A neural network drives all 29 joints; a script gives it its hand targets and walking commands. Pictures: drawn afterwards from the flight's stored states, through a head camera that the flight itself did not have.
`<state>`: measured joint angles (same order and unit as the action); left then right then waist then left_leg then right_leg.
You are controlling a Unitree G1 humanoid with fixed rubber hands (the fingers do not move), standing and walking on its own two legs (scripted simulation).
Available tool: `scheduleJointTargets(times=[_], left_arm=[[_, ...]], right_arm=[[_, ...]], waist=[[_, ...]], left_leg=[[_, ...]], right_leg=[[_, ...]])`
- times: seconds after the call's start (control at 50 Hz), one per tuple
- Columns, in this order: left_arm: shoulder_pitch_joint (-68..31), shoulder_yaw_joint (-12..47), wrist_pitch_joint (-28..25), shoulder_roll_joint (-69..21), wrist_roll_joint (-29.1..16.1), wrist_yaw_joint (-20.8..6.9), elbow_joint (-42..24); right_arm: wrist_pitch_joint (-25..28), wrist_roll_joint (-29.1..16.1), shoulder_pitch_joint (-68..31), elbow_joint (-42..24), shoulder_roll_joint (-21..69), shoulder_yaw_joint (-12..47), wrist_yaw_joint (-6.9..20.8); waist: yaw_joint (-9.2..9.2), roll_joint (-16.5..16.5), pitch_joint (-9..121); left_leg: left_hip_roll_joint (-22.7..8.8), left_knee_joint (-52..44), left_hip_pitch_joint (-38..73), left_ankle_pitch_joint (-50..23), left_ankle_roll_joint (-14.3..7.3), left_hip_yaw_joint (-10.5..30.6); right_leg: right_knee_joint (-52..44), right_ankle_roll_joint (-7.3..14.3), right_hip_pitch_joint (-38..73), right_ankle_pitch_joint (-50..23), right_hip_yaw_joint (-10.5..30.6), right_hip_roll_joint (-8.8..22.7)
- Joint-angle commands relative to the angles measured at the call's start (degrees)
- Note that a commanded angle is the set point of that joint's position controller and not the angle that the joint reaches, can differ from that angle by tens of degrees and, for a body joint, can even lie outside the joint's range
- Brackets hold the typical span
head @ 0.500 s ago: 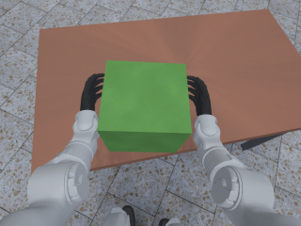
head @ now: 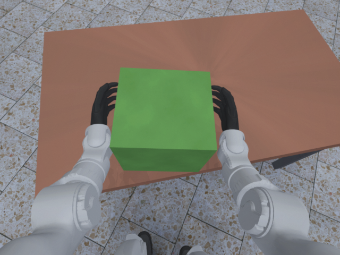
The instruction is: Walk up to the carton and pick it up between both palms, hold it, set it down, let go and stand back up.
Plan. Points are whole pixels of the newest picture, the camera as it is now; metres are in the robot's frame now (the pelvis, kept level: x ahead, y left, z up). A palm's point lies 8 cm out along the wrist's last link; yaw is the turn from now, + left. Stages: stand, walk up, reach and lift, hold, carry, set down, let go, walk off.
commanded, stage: reach and lift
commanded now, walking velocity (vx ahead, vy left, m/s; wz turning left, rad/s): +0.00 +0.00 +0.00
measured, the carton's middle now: (163, 125) +0.44 +0.04 -0.05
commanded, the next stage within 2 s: none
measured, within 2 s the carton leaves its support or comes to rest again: leaves its support in 1.34 s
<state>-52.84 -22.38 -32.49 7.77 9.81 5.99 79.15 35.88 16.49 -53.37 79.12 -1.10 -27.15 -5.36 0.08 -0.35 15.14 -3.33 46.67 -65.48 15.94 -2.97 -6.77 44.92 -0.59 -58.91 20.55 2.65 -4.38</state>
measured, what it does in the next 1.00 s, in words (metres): stands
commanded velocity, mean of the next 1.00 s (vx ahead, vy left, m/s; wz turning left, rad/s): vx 0.00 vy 0.00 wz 0.00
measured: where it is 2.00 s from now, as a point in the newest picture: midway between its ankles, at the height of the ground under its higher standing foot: outside the picture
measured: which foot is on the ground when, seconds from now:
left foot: down 0.00-1.00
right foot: down 0.00-1.00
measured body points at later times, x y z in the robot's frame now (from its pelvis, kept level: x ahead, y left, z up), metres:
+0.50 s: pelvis +0.00 +0.00 +0.00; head +0.16 +0.02 +0.42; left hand +0.45 +0.19 -0.02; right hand +0.45 -0.11 +0.00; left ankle +0.03 +0.07 -0.68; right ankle -0.02 -0.13 -0.68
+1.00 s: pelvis +0.00 +0.00 +0.00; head +0.14 +0.02 +0.43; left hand +0.42 +0.18 -0.02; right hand +0.43 -0.12 -0.01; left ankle +0.03 +0.07 -0.68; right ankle -0.02 -0.13 -0.68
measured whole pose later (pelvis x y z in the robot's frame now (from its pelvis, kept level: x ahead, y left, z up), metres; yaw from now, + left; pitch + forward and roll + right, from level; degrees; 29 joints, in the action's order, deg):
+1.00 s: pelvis +0.00 +0.00 +0.00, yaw +0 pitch +34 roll -3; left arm -46.6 -9.4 -37.3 6.6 1.6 10.5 79.9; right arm 40.7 9.4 -48.4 82.6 -1.1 -18.8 -8.6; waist 0.1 -0.3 18.8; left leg -3.3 46.7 -65.5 15.8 -3.0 -6.8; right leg 44.9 -0.6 -58.9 20.5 2.6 -4.3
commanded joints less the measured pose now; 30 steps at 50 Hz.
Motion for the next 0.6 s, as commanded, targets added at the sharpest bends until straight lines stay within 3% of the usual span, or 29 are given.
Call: scheduleJointTargets(times=[0.0,0.24,0.58], left_arm=[[-25.43,10.77,-3.32,-33.24,9.44,-5.26,2.73],[-26.62,14.84,-6.77,-37.08,7.34,-4.55,1.54],[-22.91,19.43,-9.18,-39.43,3.51,-5.06,3.20]], right_arm=[[0.44,10.36,-19.93,6.02,33.17,8.58,8.78],[4.97,11.03,-20.22,6.15,33.86,11.35,8.52],[7.76,8.64,-16.45,8.68,34.31,19.08,8.48]], waist=[[2.07,-4.32,34.19],[2.94,-4.92,40.78],[3.75,-3.94,42.24]], left_leg=[[-1.76,2.11,46.96,-32.35,7.32,6.75],[-2.17,2.49,51.91,-39.30,8.30,6.13],[-1.74,2.44,52.03,-38.02,8.32,7.52]], right_leg=[[-4.25,0.86,5.35,-18.68,-9.12,0.81],[-5.04,0.75,5.21,-21.05,-9.73,-0.14],[-5.43,0.09,4.67,-21.11,-8.92,-0.31]])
